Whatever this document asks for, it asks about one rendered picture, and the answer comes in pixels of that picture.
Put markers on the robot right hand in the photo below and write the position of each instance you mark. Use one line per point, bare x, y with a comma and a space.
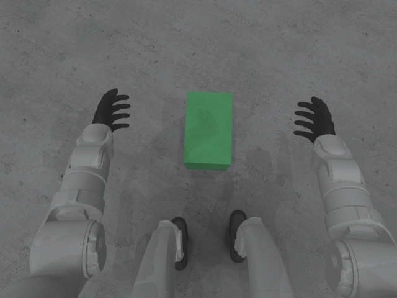
322, 119

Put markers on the left robot forearm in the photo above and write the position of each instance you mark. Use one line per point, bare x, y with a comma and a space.
82, 190

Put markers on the robot right thigh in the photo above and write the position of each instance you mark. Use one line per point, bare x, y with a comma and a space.
268, 275

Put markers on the robot left hand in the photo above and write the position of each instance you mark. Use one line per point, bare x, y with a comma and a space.
105, 109

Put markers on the right robot forearm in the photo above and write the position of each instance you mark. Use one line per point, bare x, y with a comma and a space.
349, 209

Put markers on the carton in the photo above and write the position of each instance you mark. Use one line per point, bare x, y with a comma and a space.
208, 128

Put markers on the robot left upper arm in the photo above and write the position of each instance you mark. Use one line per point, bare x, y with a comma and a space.
65, 255

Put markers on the robot right upper arm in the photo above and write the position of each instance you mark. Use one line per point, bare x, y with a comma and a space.
358, 268

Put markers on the right robot foot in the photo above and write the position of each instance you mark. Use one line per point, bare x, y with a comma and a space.
236, 219

